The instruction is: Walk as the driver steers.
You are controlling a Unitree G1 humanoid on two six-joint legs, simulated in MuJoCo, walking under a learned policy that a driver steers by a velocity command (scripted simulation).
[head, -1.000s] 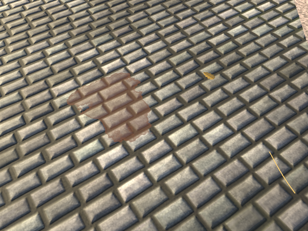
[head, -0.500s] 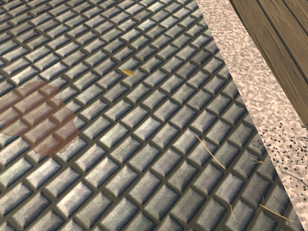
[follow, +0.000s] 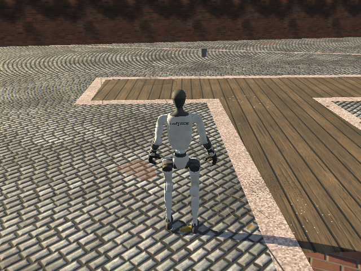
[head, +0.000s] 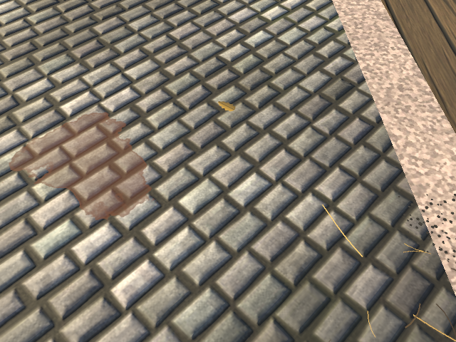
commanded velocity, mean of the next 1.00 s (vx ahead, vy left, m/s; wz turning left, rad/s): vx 0.00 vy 0.00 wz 0.07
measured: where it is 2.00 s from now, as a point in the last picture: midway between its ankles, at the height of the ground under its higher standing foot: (262, 338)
